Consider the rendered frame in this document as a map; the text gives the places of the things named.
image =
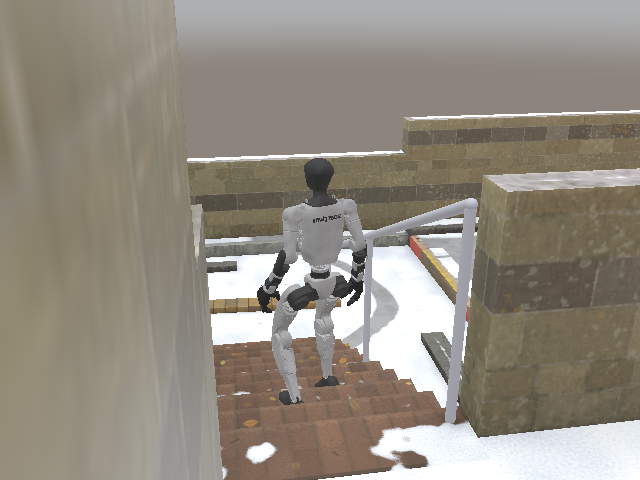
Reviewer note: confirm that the right robot hand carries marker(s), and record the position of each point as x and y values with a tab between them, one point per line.
357	286

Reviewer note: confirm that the robot left forearm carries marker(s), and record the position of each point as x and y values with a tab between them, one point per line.
277	274

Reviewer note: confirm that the left robot hand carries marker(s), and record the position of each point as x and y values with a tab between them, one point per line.
264	298

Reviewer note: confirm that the left robot upper arm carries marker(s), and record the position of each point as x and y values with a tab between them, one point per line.
291	216

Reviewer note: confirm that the robot right shin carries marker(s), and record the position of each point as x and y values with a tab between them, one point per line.
325	347

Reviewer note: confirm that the robot head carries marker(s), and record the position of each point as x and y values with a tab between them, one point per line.
318	174

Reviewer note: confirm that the right robot upper arm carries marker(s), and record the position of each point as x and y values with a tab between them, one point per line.
357	242

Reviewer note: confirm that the robot right forearm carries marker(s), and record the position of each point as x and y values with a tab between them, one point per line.
358	264

